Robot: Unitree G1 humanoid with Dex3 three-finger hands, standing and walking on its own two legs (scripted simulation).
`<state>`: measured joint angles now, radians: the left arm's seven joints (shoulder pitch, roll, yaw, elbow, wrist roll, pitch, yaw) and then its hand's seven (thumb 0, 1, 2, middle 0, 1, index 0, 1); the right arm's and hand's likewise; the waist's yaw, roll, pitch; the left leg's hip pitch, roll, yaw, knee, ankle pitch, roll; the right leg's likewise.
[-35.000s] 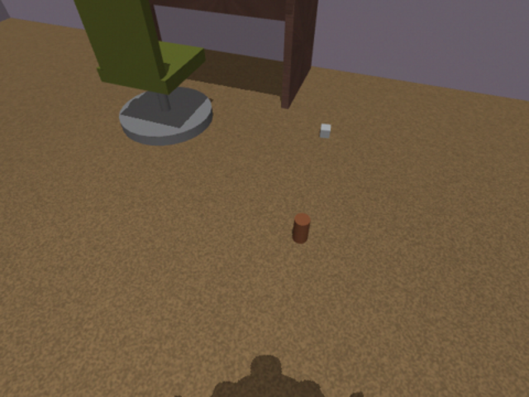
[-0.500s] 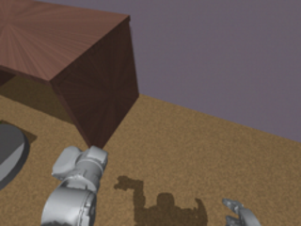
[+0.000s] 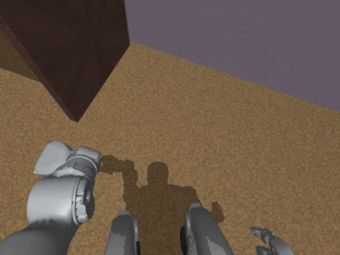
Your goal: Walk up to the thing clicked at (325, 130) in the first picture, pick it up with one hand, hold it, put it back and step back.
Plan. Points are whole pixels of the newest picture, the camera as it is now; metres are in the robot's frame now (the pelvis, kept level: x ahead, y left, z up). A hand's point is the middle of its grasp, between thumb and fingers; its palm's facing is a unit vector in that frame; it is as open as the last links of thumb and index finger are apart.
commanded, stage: crouch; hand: left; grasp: from above
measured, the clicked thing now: (69, 163) +0.38 +0.26 -0.13
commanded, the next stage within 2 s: lower in 1.36 s
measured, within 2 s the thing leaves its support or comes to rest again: neither
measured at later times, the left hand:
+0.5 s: hand (99, 168) +0.41 +0.22 -0.32, palm faces -0.05 -0.47 -0.88, open 9.3 cm
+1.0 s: hand (103, 172) +0.42 +0.23 -0.42, palm faces -0.10 -0.45 -0.89, open 9.2 cm
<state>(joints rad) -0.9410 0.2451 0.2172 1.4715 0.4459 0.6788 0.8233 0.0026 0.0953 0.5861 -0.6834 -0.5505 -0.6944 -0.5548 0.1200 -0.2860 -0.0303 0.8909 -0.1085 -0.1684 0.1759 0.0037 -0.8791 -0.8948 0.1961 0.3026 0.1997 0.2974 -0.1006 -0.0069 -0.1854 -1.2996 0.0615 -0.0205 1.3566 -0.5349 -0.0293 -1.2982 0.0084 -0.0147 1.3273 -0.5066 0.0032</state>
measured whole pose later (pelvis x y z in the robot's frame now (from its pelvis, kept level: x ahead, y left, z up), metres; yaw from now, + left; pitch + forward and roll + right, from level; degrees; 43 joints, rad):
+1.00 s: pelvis -0.04 +0.00 -0.27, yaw -2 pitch +38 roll -3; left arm -1.25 0.52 0.42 1.66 0.53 0.54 0.79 0.00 0.02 0.63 -0.79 -0.43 -0.80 -0.45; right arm 0.13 -0.32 -0.02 0.89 -0.17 -0.17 0.30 0.00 -0.91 -0.91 0.19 0.30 0.20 0.30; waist -0.24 0.04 -0.06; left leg -2.24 0.04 -0.09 2.28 -0.70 -0.03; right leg -2.24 0.01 -0.03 2.23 -0.65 0.02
